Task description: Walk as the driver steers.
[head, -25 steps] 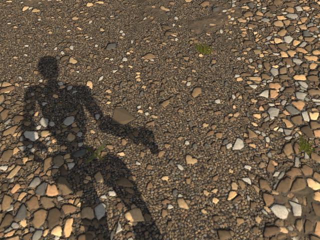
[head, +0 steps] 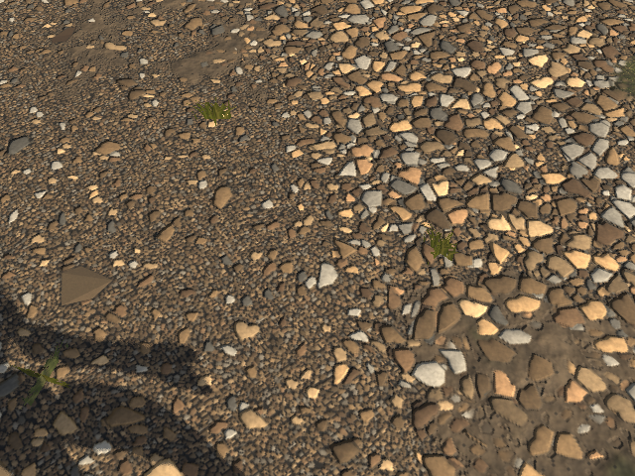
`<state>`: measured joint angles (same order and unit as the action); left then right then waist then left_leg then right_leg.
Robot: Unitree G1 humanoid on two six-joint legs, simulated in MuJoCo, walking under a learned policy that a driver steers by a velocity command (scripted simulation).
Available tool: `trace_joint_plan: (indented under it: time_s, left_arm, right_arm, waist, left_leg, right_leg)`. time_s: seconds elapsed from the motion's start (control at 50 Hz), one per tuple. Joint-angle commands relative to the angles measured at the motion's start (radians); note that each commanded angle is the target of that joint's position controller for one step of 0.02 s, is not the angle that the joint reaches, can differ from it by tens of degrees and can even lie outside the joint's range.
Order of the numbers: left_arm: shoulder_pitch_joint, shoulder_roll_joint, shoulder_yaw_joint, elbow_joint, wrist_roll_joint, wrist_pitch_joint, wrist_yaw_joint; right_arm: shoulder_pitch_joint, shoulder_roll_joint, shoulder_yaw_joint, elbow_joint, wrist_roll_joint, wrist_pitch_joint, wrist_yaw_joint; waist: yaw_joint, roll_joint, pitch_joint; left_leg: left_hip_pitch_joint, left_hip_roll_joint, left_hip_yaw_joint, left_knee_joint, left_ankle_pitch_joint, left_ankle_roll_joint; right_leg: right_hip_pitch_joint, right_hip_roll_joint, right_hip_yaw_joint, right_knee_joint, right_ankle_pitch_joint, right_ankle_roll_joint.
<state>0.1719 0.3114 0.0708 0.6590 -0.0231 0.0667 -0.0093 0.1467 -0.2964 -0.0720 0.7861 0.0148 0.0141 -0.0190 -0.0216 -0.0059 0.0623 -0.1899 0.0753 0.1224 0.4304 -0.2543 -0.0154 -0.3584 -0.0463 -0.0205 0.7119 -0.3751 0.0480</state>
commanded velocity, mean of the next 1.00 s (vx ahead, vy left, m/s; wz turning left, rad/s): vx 0.42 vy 0.00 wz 0.21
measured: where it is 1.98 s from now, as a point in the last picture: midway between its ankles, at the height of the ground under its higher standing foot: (320, 385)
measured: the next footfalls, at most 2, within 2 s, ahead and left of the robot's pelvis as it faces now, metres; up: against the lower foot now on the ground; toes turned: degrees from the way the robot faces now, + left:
right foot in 0.06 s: +0.03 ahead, -0.13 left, +0.00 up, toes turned -3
left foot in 0.56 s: +0.40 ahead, +0.07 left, +0.00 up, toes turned +5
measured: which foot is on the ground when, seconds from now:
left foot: down 0.00-0.04, up 0.06-0.54, down 0.56-1.00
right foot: up 0.00-0.04, down 0.06-0.58, up 0.60-1.00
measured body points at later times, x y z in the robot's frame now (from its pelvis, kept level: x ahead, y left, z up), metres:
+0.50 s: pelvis +0.18 -0.03 -0.01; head +0.22 -0.04 +0.43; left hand +0.19 +0.26 -0.13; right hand +0.39 -0.27 -0.12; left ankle +0.36 +0.09 -0.72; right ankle -0.01 -0.12 -0.74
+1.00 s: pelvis +0.49 -0.02 -0.01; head +0.52 -0.01 +0.44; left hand +0.64 +0.28 -0.08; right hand +0.62 -0.29 -0.12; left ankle +0.36 +0.07 -0.74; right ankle +0.67 -0.11 -0.73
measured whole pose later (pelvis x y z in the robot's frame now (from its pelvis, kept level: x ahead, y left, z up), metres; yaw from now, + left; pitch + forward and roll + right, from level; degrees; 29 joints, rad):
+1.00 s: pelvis +0.49 -0.02 -0.01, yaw +18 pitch +2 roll +1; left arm 0.08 0.29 0.03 0.62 0.00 -0.12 -0.01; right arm 0.35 -0.31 -0.07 0.75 0.03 -0.03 -0.01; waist -0.08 -0.03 0.01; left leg -0.10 -0.11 -0.21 0.48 -0.41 0.04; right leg -0.51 -0.02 0.08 0.48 0.00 0.05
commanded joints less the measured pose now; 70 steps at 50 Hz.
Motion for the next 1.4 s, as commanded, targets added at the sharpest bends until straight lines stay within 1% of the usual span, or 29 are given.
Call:
trace_joint_plan:
  time_s: [0.02,0.04,0.06,0.08,0.1,0.12,0.16,0.32,0.44,0.5,0.54,0.56,0.58,0.6,0.62,0.64,0.66,0.72,0.8,0.9,1.0,1.02,1.04,1.06,1.1,1.14,1.24,1.36,1.4]
  left_arm:
    - [0.08,0.087,0.03,-0.034,0.0,-0.021,-0.01]
    - [0.18,0.107,0.042,0.01,-0.006,-0.027,-0.003]
    - [0.291,0.179,0.06,0.03,-0.004,-0.036,0.011]
    - [0.279,0.279,0.07,0.002,0.015,-0.066,0.002]
    - [0.249,0.2,0.05,-0.005,0.024,-0.096,-0.005]
    - [0.201,0.158,0.035,-0.003,0.024,-0.114,-0.003]
    - [0.137,0.122,0.019,-0.01,0.015,-0.124,0.005]
    - [0.2,0.124,0.019,0.027,0.031,-0.14,0.024]
    - [0.252,0.132,0.026,0.082,0.021,-0.139,0.024]
    - [0.235,0.158,0.032,0.083,0.022,-0.127,0.037]
    - [0.213,0.18,0.036,0.075,0.028,-0.108,0.051]
    - [0.213,0.183,0.032,0.064,0.029,-0.11,0.057]
    - [0.305,0.069,-0.005,0.019,0.044,-0.133,0.042]
    - [0.285,0.059,-0.021,0.027,0.034,-0.174,0.024]
    - [0.156,0.123,-0.003,-0.011,-0.014,-0.198,0.008]
    - [0.096,0.126,-0.008,-0.037,-0.022,-0.213,0.006]
    - [0.07,0.119,-0.007,-0.039,0.002,-0.219,0.012]
    - [0.13,0.107,0.001,-0.035,0.033,-0.187,0.018]
    - [0.04,0.057,-0.018,-0.07,0.048,-0.169,0.025]
    - [-0.135,0.052,-0.022,-0.109,0.019,-0.187,0.01]
    - [0.006,0.126,0.021,-0.082,0.03,-0.206,0.003]
    - [0.104,0.169,0.031,-0.081,0.057,-0.213,0.007]
    - [0.171,0.246,0.046,-0.073,0.081,-0.201,0.009]
    - [0.218,0.209,0.046,-0.045,0.047,-0.188,-0.004]
    - [0.115,0.091,0.008,-0.069,0.042,-0.173,-0.005]
    - [0.042,0.046,-0.014,-0.048,0.046,-0.169,-0.01]
    - [-0.026,0.088,-0.002,0.003,0.04,-0.154,-0.003]
    - [-0.015,0.07,-0.017,0.052,0.015,-0.128,-0.002]
    - [0.074,0.027,-0.033,0.073,0.053,-0.132,-0.007]
  right_arm:
    - [-0.029,-0.186,-0.044,-0.043,0.025,-0.021,0.014]
    - [-0.011,-0.126,-0.025,-0.031,0.016,-0.028,0.023]
    - [-0.039,-0.029,0.009,-0.054,-0.021,-0.039,0.038]
    - [-0.105,-0.057,-0.001,-0.121,-0.013,-0.058,0.038]
    - [-0.154,-0.138,-0.021,-0.123,0.013,-0.073,0.039]
    - [-0.138,-0.159,-0.03,-0.115,0.027,-0.08,0.045]
    - [-0.091,-0.154,-0.033,-0.07,0.001,-0.088,0.045]
    - [-0.139,-0.065,0.001,-0.061,0.01,-0.088,0.064]
    - [-0.245,-0.047,0.023,-0.12,0.015,-0.101,0.098]
    - [-0.2,-0.078,0.011,-0.132,0.011,-0.105,0.108]
    - [0.01,-0.147,-0.026,-0.092,0.013,-0.095,0.096]
    - [0.159,-0.196,-0.051,-0.067,0.015,-0.086,0.079]
    - [0.281,-0.301,-0.078,-0.064,0.005,-0.079,0.064]
    - [0.28,-0.243,-0.058,-0.063,0.012,-0.083,0.062]
    - [0.242,-0.2,-0.046,-0.063,0.007,-0.084,0.057]
    - [0.183,-0.177,-0.039,-0.075,0.009,-0.086,0.053]
    - [0.12,-0.15,-0.029,-0.089,0.006,-0.087,0.052]
    - [0.038,-0.123,-0.021,-0.127,-0.009,-0.088,0.04]
    - [0.061,-0.157,-0.031,-0.119,0.001,-0.092,0.022]
    - [0.17,-0.173,-0.037,-0.088,0.018,-0.067,0.009]
    - [0.166,-0.126,-0.027,-0.092,0.006,-0.049,0.004]
    - [0.178,-0.068,-0.006,-0.109,-0.009,-0.051,0.006]
    - [0.331,0.001,0.016,-0.116,-0.008,-0.061,0.005]
    - [0.371,-0.074,0.011,-0.109,0.008,-0.065,0.005]
    - [0.201,-0.152,-0.013,-0.116,0.007,-0.043,-0.003]
    - [0.128,-0.118,-0.011,-0.14,-0.008,-0.024,-0.004]
    - [0.144,-0.026,0.02,-0.12,-0.016,-0.004,-0.003]
    - [0.067,-0.056,0.008,-0.133,-0.029,0.008,0.002]
    - [0.034,-0.14,-0.005,-0.168,-0.04,0.01,-0.011]
  waist:
    - [0.05,0.142,-0.09]
    - [0.083,0.072,-0.117]
    - [0.114,-0.183,-0.146]
    - [0.114,-0.288,-0.111]
    - [0.131,-0.17,-0.068]
    - [0.097,-0.175,-0.007]
    - [0.062,-0.141,0.023]
    - [0.083,-0.093,0.024]
    - [0.115,-0.064,0.092]
    - [0.068,-0.109,0.01]
    - [-0.048,-0.129,-0.144]
    - [-0.124,-0.091,-0.226]
    - [-0.086,0.156,-0.379]
    - [-0.089,0.168,-0.511]
    - [-0.116,0.12,-0.361]
    - [-0.086,0.047,-0.232]
    - [-0.04,-0.02,-0.141]
    - [0.047,0.049,-0.076]
    - [0.029,0.055,-0.037]
    - [-0.056,0.081,-0.06]
    - [0.043,0.122,-0.118]
    - [0.084,0.057,-0.243]
    - [0.034,-0.228,-0.383]
    - [0.043,-0.321,-0.437]
    - [0.072,-0.091,-0.248]
    - [0.032,-0.068,-0.15]
    - [-0.012,-0.142,-0.194]
    - [-0.009,-0.103,-0.157]
    - [0.05,0.056,-0.161]
  left_leg:
    - [-0.066,0.197,-0.15,-0.096,-0.139,0.172]
    - [-0.169,0.15,-0.092,0.031,-0.191,0.129]
    - [-0.373,0.052,0.022,0.394,-0.317,0.038]
    - [-0.645,-0.071,-0.051,0.591,-0.398,0.007]
    - [-0.674,-0.008,-0.147,0.683,-0.329,0.02]
    - [-0.682,0.023,-0.161,0.672,-0.215,0.041]
    - [-0.64,0.047,-0.162,0.607,-0.047,0.035]
    - [-0.547,0.014,-0.116,0.322,0.3,-0.016]
    - [-0.529,-0.031,-0.09,0.142,0.303,0.048]
    - [-0.413,-0.1,-0.036,0.123,0.202,0.105]
    - [-0.143,-0.179,0.01,0.125,0.159,0.155]
    - [0.147,-0.147,-0.076,0.118,0.181,0.196]
    - [0.58,0.144,-0.585,0.117,0.038,0.385]
    - [0.676,0.256,-0.971,-0.074,-0.099,0.455]
    - [0.577,0.227,-0.845,-0.13,-0.147,0.391]
    - [0.409,0.191,-0.719,-0.15,-0.114,0.352]
    - [0.239,0.15,-0.629,-0.172,-0.023,0.33]
    - [-0.018,0.077,-0.501,-0.239,0.158,0.335]
    - [-0.172,0.011,-0.369,-0.244,0.246,0.302]
    - [-0.111,0.002,-0.407,-0.16,0.13,0.237]
    - [0.02,0.0,-0.485,0.111,0.25,0.147]
    - [-0.034,-0.059,-0.425,0.336,0.198,0.102]
    - [-0.331,-0.203,-0.303,0.684,-0.244,0.018]
    - [-0.476,-0.182,-0.312,0.871,-0.405,-0.007]
    - [-0.501,-0.114,-0.3,0.937,-0.279,-0.031]
    - [-0.435,-0.054,-0.28,0.786,-0.236,-0.034]
    - [-0.161,-0.052,-0.181,0.373,-0.074,-0.058]
    - [0.053,-0.064,-0.157,0.014,0.203,0.01]
    - [0.158,0.092,-0.313,0.006,0.451,0.083]
  right_leg:
    - [0.213,0.054,-0.074,-0.228,0.079,-0.077]
    - [0.382,0.061,-0.044,-0.277,0.068,-0.106]
    - [0.54,-0.16,0.273,-0.37,0.073,-0.173]
    - [0.51,-0.359,0.679,-0.483,-0.082,-0.365]
    - [0.458,-0.347,0.66,-0.535,-0.178,-0.38]
    - [0.416,-0.304,0.563,-0.546,-0.202,-0.337]
    - [0.384,-0.221,0.409,-0.56,-0.053,-0.274]
    - [0.361,-0.149,0.102,-0.61,0.331,-0.22]
    - [0.433,-0.203,-0.002,-0.607,0.444,-0.213]
    - [0.514,-0.213,-0.054,-0.454,0.935,-0.179]
    - [0.502,-0.182,-0.103,-0.151,1.253,-0.137]
    - [0.305,-0.157,-0.108,0.087,1.139,-0.1]
    - [-0.146,-0.006,-0.087,0.535,0.449,-0.024]
    - [-0.305,0.121,0.113,0.711,-0.178,-0.023]
    - [-0.41,0.055,0.169,0.739,-0.126,-0.044]
    - [-0.414,0.005,0.15,0.659,-0.042,-0.064]
    - [-0.376,-0.029,0.133,0.56,0.003,-0.063]
    - [-0.238,-0.071,0.116,0.435,0.058,-0.026]
    - [-0.197,-0.053,0.067,0.178,0.245,0.031]
    - [-0.098,0.029,0.073,-0.141,0.464,0.043]
    - [0.086,0.028,0.075,-0.276,0.376,-0.049]
    - [0.287,-0.099,0.169,-0.242,0.499,-0.111]
    - [0.62,-0.347,0.535,-0.229,0.695,-0.287]
    - [0.657,-0.419,0.783,-0.299,0.575,-0.359]
    - [0.458,-0.314,0.482,-0.297,0.648,-0.285]
    - [0.276,-0.226,0.302,-0.318,0.814,-0.253]
    - [0.145,-0.166,0.142,-0.37,0.928,-0.266]
    - [0.081,-0.129,0.134,-0.353,0.417,-0.194]
    - [0.001,-0.02,0.07,-0.27,0.096,-0.086]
